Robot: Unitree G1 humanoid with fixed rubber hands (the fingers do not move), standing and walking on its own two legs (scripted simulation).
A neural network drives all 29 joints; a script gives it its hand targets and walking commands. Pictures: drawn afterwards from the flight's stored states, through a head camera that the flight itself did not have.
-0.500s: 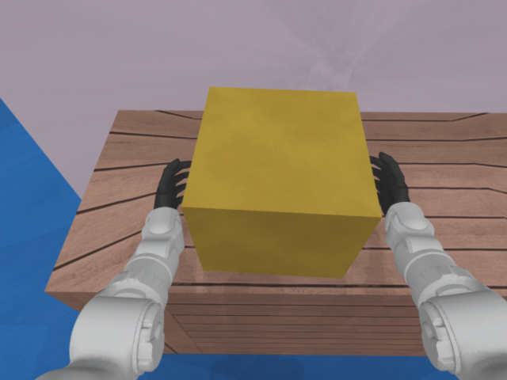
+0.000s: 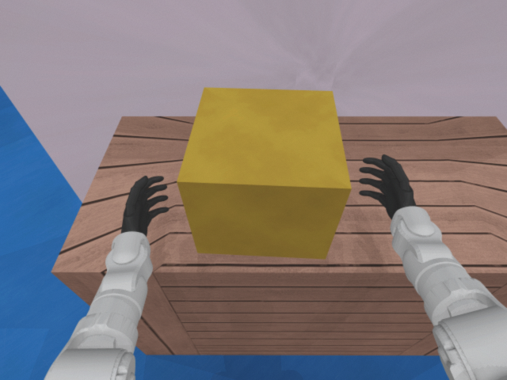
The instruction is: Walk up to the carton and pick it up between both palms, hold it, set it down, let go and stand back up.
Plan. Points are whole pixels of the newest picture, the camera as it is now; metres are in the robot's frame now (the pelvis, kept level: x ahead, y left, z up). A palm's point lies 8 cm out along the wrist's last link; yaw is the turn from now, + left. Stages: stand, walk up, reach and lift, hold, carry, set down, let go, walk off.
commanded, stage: set down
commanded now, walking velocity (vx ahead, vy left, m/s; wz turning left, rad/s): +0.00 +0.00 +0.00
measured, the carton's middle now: (264, 172) +0.51 +0.00 +0.02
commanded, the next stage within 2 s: none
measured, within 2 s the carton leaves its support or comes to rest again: neither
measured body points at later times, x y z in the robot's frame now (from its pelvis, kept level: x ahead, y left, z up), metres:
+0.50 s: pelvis +0.01 +0.01 +0.00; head +0.03 +0.03 +0.45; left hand +0.35 +0.20 +0.02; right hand +0.37 -0.23 +0.05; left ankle +0.03 +0.14 -0.74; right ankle +0.03 -0.08 -0.74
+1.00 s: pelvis +0.01 +0.00 +0.01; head -0.01 +0.02 +0.46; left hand +0.21 +0.23 +0.03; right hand +0.23 -0.23 +0.04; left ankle +0.03 +0.14 -0.74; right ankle +0.03 -0.08 -0.74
